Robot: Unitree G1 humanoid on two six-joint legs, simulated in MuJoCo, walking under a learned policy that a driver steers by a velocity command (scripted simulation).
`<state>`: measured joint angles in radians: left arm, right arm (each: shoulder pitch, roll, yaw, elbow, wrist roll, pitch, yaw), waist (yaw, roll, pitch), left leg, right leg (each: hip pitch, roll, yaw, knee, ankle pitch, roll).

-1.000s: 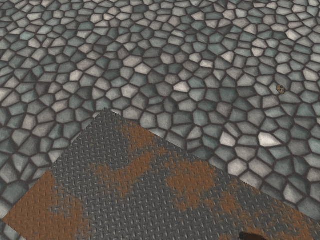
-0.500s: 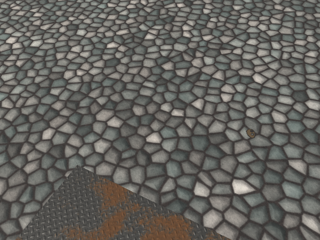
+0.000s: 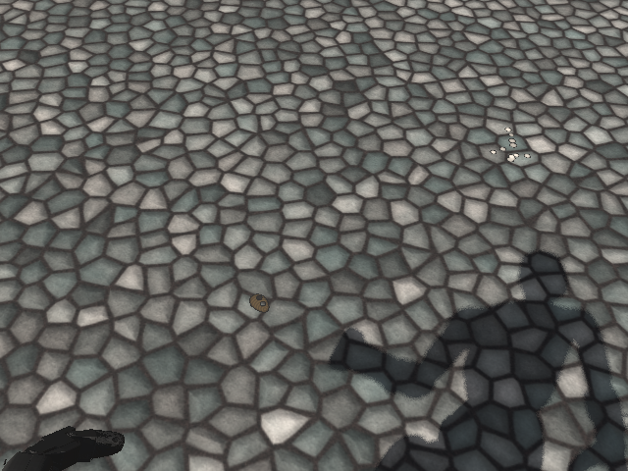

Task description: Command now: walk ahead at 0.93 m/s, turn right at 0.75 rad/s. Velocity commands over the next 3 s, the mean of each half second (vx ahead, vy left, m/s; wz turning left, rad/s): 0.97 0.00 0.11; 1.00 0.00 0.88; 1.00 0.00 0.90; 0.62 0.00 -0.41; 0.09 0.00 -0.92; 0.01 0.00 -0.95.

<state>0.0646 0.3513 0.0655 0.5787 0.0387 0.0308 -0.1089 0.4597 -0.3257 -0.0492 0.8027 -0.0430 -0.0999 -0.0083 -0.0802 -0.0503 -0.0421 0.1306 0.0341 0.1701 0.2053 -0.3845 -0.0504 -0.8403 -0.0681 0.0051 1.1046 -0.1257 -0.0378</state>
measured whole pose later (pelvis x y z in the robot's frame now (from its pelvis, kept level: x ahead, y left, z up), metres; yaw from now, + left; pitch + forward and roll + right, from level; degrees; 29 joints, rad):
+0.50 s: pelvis +0.44 -0.08 -0.01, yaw +4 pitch +1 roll -1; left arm 0.45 0.26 0.03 0.89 0.01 -0.12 0.00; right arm 0.13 -0.27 -0.03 0.76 0.00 -0.02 0.07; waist 0.03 0.02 0.04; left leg -0.81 0.05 0.13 0.82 0.09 0.13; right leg 0.25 0.09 -0.25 0.14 -0.40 -0.04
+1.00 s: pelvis +0.93 -0.03 -0.01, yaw +32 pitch +3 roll +0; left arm -0.04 0.28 -0.04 0.56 0.03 -0.08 0.00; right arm 0.46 -0.34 -0.10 0.85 -0.01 -0.07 0.02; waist -0.13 -0.01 0.02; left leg 0.08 -0.16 -0.31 0.50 -0.50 0.14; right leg -0.55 -0.05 0.08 0.50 -0.07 0.02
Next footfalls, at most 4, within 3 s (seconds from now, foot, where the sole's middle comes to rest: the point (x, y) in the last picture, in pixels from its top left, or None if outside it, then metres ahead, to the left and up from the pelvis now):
0.12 right None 0.28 -0.14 -0.76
0.60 left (306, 377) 0.72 -0.03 -0.76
1.00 right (306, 227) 1.18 -0.07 -0.76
1.46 left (155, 194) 1.34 0.36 -0.76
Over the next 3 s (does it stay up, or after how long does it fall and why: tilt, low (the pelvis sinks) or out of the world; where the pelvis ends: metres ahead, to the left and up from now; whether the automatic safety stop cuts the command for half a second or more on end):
stays up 1.55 0.67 0.00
